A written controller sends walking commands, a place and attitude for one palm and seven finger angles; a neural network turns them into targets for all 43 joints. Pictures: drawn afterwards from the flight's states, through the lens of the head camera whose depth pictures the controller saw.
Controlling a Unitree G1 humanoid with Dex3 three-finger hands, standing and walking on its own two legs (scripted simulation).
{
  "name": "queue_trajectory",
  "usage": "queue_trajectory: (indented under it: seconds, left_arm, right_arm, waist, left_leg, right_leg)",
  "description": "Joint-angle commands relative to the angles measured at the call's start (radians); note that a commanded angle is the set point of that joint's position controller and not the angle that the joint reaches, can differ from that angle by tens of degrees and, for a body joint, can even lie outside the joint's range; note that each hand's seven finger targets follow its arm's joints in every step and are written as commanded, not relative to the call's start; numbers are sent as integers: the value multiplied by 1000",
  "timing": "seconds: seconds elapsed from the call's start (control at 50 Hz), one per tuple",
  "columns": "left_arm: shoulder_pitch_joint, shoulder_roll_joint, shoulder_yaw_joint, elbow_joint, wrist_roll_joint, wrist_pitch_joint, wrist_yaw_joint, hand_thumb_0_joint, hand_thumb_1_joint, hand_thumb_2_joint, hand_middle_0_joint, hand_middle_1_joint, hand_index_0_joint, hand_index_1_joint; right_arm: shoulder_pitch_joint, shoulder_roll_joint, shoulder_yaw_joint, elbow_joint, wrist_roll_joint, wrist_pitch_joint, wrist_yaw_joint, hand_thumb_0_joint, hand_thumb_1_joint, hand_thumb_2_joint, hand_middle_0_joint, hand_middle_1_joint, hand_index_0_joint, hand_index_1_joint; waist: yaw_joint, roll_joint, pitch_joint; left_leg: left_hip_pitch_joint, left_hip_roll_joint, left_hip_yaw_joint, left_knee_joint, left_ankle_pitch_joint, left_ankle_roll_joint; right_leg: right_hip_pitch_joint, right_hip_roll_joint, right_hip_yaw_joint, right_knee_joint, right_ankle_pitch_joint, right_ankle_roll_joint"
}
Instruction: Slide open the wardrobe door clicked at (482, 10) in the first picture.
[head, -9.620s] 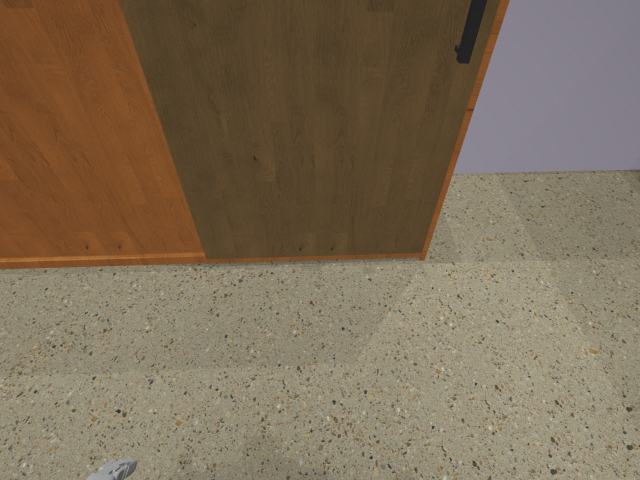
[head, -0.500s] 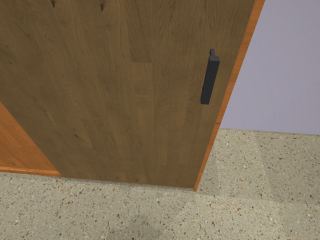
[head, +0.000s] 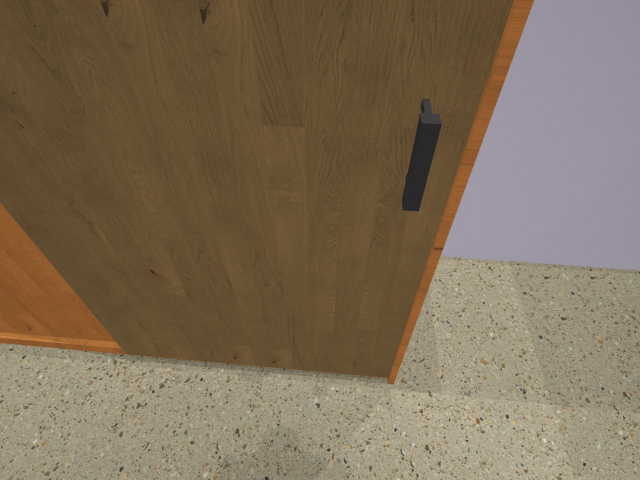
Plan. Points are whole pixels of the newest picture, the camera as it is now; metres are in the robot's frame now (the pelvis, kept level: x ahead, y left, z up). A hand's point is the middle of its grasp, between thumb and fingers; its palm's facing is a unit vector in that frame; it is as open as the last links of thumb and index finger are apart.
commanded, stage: look again from close up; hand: right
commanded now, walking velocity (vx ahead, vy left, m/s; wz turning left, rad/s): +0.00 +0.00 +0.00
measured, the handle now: (418, 156) +0.53 -0.11 +0.14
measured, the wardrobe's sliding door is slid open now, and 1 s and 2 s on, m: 0.00 0.00 0.00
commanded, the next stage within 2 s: raise the hand with hooked fingers in 1.36 s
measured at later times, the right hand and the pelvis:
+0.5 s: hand out of the picture +0.04 -0.22 -0.17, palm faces -0.02 +0.96 -0.27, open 7.3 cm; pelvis +0.00 +0.00 +0.00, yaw +0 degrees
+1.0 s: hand out of the picture +0.05 -0.22 -0.17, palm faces -0.02 +0.96 -0.29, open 7.3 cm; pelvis +0.01 +0.00 +0.00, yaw +0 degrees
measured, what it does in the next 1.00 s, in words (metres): stands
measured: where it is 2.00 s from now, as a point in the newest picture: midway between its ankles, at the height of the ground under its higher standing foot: outside the picture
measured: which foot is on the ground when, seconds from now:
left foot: down 0.00-1.00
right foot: down 0.00-1.00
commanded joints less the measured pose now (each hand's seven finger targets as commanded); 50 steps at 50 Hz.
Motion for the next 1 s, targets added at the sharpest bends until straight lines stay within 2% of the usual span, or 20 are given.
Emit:
queue_trajectory:
  seconds: [0.0, 0.18, 0.24, 0.28, 0.42, 0.56, 0.7, 0.76, 0.86, 0.98]
  left_arm:
    - [-3, 169, 27, -45, 4, -20, 10, 0, 900, 900, -200, -300, -200, -300]
    - [-4, 176, 29, -47, 4, -22, 11, 0, 900, 900, -200, -300, -200, -300]
    - [-10, 177, 28, -46, 4, -21, 11, 0, 900, 900, -200, -300, -200, -300]
    - [-7, 177, 28, -47, 4, -22, 11, 0, 900, 900, -200, -300, -200, -300]
    - [-19, 185, 30, -49, 5, -22, 11, 0, 900, 900, -200, -300, -200, -300]
    - [-20, 191, 30, -51, 5, -24, 11, 0, 900, 900, -200, -300, -200, -300]
    - [-29, 203, 30, -52, 5, -24, 11, 0, 900, 900, -200, -300, -200, -300]
    - [-30, 203, 30, -54, 5, -25, 11, 0, 900, 900, -200, -300, -200, -300]
    - [-38, 209, 32, -56, 6, -24, 11, 0, 900, 900, -200, -300, -200, -300]
    - [-42, 218, 31, -58, 6, -26, 11, 0, 900, 900, -200, -300, -200, -300]
  right_arm:
    - [14, -157, -27, -42, 4, -21, -11, 0, -900, -900, 200, 300, 200, 300]
    - [11, -161, -30, -41, 3, -21, -11, 0, -900, -900, 200, 300, 200, 300]
    - [7, -162, -30, -40, 4, -20, -10, 0, -900, -900, 200, 300, 200, 300]
    - [11, -163, -31, -40, 3, -21, -10, 0, -900, -900, 200, 300, 200, 300]
    - [0, -172, -32, -41, 3, -21, -9, 0, -900, -900, 200, 300, 200, 300]
    - [-1, -181, -34, -44, 2, -24, -9, 0, -900, -900, 200, 300, 200, 300]
    - [-18, -192, -35, -42, 3, -23, -8, 0, -900, -900, 200, 300, 200, 300]
    - [-12, -196, -36, -43, 3, -24, -8, 0, -900, -900, 200, 300, 200, 300]
    - [-20, -203, -38, -45, 2, -26, -7, 0, -900, -900, 200, 300, 200, 300]
    - [-27, -208, -40, -45, 3, -26, -6, 0, -900, -900, 200, 300, 200, 300]
  waist:
    - [1, -14, -14]
    - [0, -23, -26]
    - [0, -21, -2]
    - [0, -11, -19]
    - [1, -22, -7]
    - [0, -6, -42]
    - [0, -23, -20]
    - [-2, -17, -39]
    - [-1, -6, -33]
    - [1, -20, -30]
  left_leg:
    - [-48, 113, -90, -50, 124, 19]
    - [-41, 115, -88, -47, 136, 18]
    - [-53, 114, -90, -53, 117, 18]
    - [-45, 117, -88, -51, 135, 18]
    - [-54, 115, -93, -56, 121, 18]
    - [-34, 116, -92, -49, 176, 20]
    - [-35, 117, -92, -56, 158, 18]
    - [-29, 120, -93, -56, 179, 20]
    - [-31, 120, -93, -62, 184, 22]
    - [-31, 122, -95, -66, 175, 22]
  right_leg:
    - [16, -129, 123, -56, 133, 3]
    - [27, -132, 122, -56, 155, 1]
    - [18, -130, 125, -64, 131, 2]
    - [28, -132, 123, -59, 149, 1]
    - [24, -131, 122, -65, 131, 3]
    - [46, -135, 124, -50, 187, 0]
    - [36, -134, 124, -62, 175, 3]
    - [51, -136, 124, -53, 194, 1]
    - [51, -137, 123, -57, 185, 2]
    - [50, -137, 123, -64, 180, 3]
